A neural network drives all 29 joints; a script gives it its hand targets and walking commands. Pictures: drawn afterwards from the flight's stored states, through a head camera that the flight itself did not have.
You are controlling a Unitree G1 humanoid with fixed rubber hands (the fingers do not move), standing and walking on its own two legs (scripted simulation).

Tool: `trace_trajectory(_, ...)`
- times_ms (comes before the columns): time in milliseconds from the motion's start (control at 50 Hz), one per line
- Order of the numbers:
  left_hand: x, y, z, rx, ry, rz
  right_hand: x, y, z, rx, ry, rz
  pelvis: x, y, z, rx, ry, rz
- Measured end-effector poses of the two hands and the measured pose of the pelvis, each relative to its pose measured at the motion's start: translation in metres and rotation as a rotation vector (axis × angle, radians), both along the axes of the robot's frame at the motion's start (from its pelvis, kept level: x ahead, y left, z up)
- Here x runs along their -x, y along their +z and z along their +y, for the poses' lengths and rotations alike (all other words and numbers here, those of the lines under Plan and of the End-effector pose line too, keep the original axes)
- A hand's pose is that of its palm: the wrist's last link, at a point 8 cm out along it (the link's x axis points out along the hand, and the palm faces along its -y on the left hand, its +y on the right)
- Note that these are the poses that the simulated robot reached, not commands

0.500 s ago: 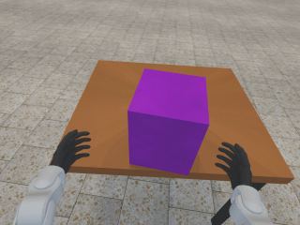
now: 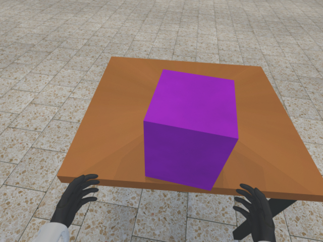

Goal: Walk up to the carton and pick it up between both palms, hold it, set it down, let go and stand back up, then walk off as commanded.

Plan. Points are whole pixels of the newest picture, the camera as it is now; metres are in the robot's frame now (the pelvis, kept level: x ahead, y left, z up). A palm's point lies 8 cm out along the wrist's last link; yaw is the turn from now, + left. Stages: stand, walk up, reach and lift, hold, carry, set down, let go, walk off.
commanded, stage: set down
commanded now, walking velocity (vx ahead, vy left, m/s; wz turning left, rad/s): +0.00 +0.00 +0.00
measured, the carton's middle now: (187, 130) +0.42 -0.06 +0.04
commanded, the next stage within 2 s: let go in 1.20 s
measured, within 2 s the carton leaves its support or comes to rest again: neither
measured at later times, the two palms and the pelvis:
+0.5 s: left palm (67, 232) +0.17 +0.22 -0.02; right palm (262, 241) +0.16 -0.21 -0.01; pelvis +0.00 -0.01 +0.00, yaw +1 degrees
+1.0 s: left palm out of the picture +0.15 +0.22 -0.07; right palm out of the picture +0.15 -0.23 -0.07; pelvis -0.01 -0.01 +0.00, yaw +0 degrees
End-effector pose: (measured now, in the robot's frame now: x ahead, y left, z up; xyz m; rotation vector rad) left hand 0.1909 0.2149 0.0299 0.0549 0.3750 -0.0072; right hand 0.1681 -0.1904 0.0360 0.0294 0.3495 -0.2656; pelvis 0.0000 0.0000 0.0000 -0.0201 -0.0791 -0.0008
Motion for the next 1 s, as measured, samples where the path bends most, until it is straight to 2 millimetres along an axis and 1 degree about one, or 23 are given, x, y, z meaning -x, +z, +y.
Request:
trace_trajectory(60, 0.006, -0.001, -0.001, -0.004, -0.005, -0.003, 0.003, -0.002, -0.002, 0.009, 0.007, -0.008, 0.000, 0.000, 0.000, 0.001, 0.000, 0.001)
trace_trajectory(120, 0.011, -0.006, -0.002, -0.012, -0.004, 0.013, 0.006, -0.009, -0.004, 0.015, 0.017, 0.011, 0.001, 0.000, -0.001, 0.001, -0.001, -0.001)
trace_trajectory(240, 0.019, -0.026, -0.003, -0.002, 0.020, 0.089, 0.008, -0.025, -0.008, 0.028, 0.040, 0.066, 0.003, 0.000, -0.003, -0.001, 0.005, -0.004)
trace_trajectory(340, 0.021, -0.032, 0.000, -0.026, 0.041, 0.108, 0.008, -0.034, -0.011, 0.053, 0.062, 0.096, 0.003, 0.000, -0.005, -0.002, 0.007, -0.010)
trace_trajectory(440, 0.024, -0.042, 0.005, -0.046, 0.049, 0.163, 0.008, -0.042, -0.015, 0.066, 0.070, 0.121, 0.003, 0.000, -0.007, -0.004, 0.013, -0.015)
trace_trajectory(540, 0.025, -0.047, 0.001, -0.048, 0.042, 0.190, 0.010, -0.050, -0.023, 0.076, 0.066, 0.148, 0.004, 0.000, -0.007, -0.003, 0.012, -0.017)
trace_trajectory(660, 0.033, -0.068, 0.001, -0.070, 0.054, 0.298, 0.018, -0.071, -0.025, 0.079, 0.100, 0.237, 0.004, 0.000, -0.008, -0.005, 0.003, -0.010)
trace_trajectory(720, 0.036, -0.070, 0.002, -0.074, 0.069, 0.303, 0.021, -0.075, -0.026, 0.085, 0.110, 0.242, 0.004, 0.000, -0.008, -0.006, 0.002, 0.001)
trace_trajectory(860, 0.039, -0.082, 0.008, -0.107, 0.081, 0.349, 0.017, -0.085, -0.033, 0.109, 0.126, 0.241, 0.005, -0.001, -0.009, -0.007, -0.002, 0.010)
trace_trajectory(920, 0.039, -0.089, 0.010, -0.126, 0.089, 0.374, 0.017, -0.094, -0.036, 0.119, 0.149, 0.273, 0.006, -0.001, -0.010, -0.007, 0.000, 0.004)
trace_trajectory(1000, 0.042, -0.098, 0.006, -0.124, 0.094, 0.417, 0.019, -0.104, -0.042, 0.126, 0.166, 0.314, 0.005, -0.001, -0.010, -0.006, 0.005, 0.006)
